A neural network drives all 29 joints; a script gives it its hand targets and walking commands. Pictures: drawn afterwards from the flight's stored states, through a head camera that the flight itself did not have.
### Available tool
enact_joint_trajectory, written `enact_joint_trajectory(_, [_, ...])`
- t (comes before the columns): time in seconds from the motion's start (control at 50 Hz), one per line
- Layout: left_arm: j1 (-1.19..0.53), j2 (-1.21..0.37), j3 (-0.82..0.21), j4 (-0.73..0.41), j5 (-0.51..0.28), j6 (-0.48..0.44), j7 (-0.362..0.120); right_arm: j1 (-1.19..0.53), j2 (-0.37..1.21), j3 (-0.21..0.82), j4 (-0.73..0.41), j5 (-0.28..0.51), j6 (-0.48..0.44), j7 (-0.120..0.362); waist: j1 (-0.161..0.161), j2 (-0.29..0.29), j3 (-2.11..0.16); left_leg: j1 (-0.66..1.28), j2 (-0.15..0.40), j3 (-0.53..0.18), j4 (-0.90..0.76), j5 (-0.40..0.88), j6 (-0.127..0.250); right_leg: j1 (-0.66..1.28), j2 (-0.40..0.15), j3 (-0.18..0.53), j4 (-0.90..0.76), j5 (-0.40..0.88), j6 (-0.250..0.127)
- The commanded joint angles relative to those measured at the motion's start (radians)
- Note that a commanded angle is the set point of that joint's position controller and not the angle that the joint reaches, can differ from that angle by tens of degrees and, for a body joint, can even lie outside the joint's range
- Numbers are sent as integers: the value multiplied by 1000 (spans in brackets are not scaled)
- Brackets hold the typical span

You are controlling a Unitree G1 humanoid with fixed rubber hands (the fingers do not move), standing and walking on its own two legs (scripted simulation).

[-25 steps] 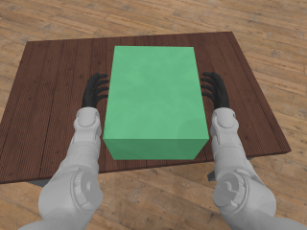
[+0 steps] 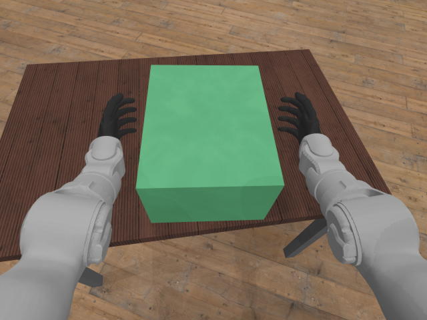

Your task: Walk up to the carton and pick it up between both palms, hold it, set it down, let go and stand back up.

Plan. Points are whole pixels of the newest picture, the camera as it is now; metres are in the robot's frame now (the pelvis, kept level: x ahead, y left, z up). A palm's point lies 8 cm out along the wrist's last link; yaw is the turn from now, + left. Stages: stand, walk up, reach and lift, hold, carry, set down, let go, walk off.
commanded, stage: set down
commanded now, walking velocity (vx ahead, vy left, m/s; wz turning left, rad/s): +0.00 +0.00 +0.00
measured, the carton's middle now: (206, 141) +0.51 +0.02 -0.02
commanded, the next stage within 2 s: none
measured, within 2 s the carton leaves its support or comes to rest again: neither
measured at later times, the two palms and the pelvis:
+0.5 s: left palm (99, 123) +0.46 +0.21 +0.09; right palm (328, 117) +0.48 -0.21 +0.10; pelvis -0.04 -0.01 -0.02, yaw +1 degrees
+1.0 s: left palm (69, 96) +0.46 +0.23 +0.16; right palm (358, 85) +0.48 -0.22 +0.17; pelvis -0.02 -0.01 +0.01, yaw +1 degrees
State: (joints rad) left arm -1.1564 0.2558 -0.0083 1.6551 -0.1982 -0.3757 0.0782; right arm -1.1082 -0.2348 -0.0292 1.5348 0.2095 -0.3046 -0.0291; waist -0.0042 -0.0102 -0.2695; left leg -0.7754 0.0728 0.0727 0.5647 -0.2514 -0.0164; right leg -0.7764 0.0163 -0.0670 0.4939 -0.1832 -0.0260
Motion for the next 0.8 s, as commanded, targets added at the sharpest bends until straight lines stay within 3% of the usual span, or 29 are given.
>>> enact_joint_trajectory(0.0, [-378, 183, -84, -1, -84, -49, -23, -373, -225, 95, -28, 127, -46, 23, 14, 25, -636, 253, -43, -12, 80, 530, -59, 296, 11, -1, 108, 448, 58])
enact_joint_trajectory(0.1, [-471, 184, -209, -27, -200, -45, -50, -445, -293, 160, -23, 217, -40, 76, 12, 38, -666, 226, -42, -14, 123, 435, -52, 126, 17, -14, 137, 297, 49])
enact_joint_trajectory(0.24, [-567, 205, -270, -189, -282, 9, -55, -530, -306, 177, -155, 259, 19, 109, 22, -11, -843, 47, -61, 6, 115, 283, -11, 264, 0, 13, 185, 306, 62])
enact_joint_trajectory(0.32, [-574, 264, -216, -230, -247, 47, -54, -537, -359, 161, -195, 260, 38, 94, 35, -32, -920, -13, -71, 13, 94, 279, -4, 414, 0, 39, 187, 393, 71])
enact_joint_trajectory(0.44, [-588, 296, -159, -264, -198, 109, -42, -562, -381, 128, -243, 235, 89, 61, 35, -57, -914, -36, -74, 14, 10, 226, 7, 563, -6, 60, 149, 419, 70])
enact_joint_trajectory(0.78, [-592, 261, -194, -281, -198, 251, -43, -569, -397, 179, -150, 295, 201, 82, 21, 26, -640, 308, -48, -31, -49, 384, -27, 408, 14, 8, -4, 362, 35])
